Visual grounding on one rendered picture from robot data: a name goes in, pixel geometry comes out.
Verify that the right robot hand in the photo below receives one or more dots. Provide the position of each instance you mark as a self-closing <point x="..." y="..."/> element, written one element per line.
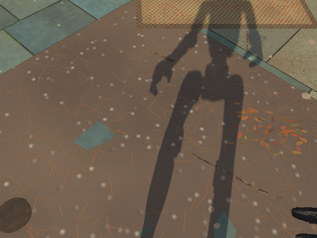
<point x="308" y="214"/>

